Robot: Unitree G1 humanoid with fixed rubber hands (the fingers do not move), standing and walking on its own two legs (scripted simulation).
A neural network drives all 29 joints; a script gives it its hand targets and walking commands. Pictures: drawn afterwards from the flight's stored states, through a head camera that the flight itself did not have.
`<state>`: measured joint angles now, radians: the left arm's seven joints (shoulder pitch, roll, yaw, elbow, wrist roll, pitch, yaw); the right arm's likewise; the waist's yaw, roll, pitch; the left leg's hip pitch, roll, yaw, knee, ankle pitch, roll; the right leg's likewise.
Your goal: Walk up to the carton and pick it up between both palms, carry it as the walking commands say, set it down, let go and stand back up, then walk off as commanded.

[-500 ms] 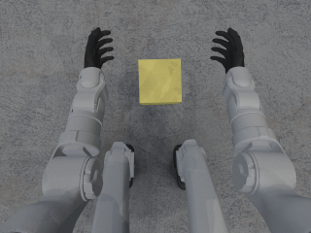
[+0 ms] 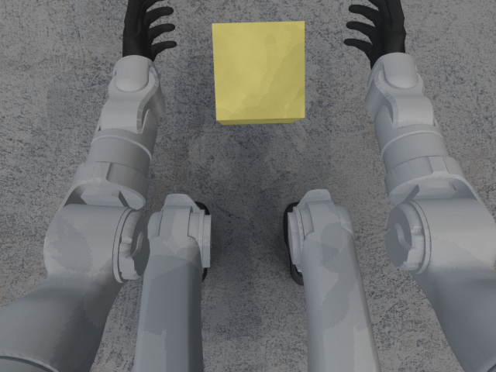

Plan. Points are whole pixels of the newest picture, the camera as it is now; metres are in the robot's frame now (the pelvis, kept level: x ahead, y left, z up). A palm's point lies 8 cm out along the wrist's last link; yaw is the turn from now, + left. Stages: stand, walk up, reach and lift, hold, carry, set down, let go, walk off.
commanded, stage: reach and lift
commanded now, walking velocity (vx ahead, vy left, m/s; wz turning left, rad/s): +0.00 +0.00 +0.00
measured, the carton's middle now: (257, 81) +0.51 -0.03 -0.36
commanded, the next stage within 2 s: none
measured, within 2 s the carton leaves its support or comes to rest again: leaves its support in 1.64 s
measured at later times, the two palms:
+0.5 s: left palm (158, 72) +0.51 +0.14 -0.27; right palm (348, 77) +0.49 -0.19 -0.27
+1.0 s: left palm (167, 68) +0.52 +0.12 -0.26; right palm (345, 76) +0.49 -0.18 -0.27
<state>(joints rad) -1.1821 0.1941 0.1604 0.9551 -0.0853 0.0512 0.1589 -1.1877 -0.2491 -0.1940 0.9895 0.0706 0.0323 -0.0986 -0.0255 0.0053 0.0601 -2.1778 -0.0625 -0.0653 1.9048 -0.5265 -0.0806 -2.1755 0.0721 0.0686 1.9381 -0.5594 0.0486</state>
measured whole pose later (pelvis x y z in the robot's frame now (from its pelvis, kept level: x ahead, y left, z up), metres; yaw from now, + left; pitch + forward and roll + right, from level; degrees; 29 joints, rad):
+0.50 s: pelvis -0.01 +0.00 -0.07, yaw +0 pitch +38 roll +1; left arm -1.38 0.29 0.08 1.18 -0.18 -0.02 0.12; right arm -1.35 -0.30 -0.09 1.18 0.15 -0.05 -0.09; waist -0.03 0.02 0.33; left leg -2.27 -0.07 -0.07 2.16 -0.57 -0.09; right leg -2.26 0.05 0.05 2.20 -0.60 0.05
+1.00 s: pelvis -0.01 +0.00 -0.07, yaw +0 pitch +37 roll +1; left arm -1.44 0.27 0.08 1.23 -0.16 -0.03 0.12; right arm -1.41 -0.30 -0.09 1.23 0.16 -0.05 -0.08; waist -0.03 0.02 0.36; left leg -2.27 -0.06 -0.06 2.17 -0.55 -0.08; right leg -2.27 0.03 0.05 2.20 -0.58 0.04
